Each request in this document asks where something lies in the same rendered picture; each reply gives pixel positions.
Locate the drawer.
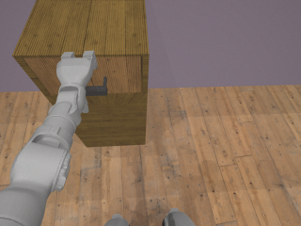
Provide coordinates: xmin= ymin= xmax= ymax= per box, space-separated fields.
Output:
xmin=24 ymin=56 xmax=141 ymax=95

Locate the robot right shin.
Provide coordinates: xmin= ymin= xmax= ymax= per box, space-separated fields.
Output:
xmin=168 ymin=207 xmax=179 ymax=214

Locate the robot right thigh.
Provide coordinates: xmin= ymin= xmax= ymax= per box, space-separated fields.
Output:
xmin=164 ymin=211 xmax=196 ymax=226

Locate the handle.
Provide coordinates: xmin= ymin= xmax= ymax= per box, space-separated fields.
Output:
xmin=85 ymin=76 xmax=108 ymax=96

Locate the robot left forearm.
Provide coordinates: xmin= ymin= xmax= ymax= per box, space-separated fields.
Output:
xmin=9 ymin=83 xmax=87 ymax=183

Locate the robot left upper arm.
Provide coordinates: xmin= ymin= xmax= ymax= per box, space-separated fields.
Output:
xmin=0 ymin=142 xmax=71 ymax=226

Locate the cabinet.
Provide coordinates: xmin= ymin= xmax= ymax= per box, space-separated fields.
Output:
xmin=12 ymin=0 xmax=150 ymax=148

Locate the robot left hand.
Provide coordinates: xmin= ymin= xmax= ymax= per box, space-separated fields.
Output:
xmin=56 ymin=50 xmax=98 ymax=113

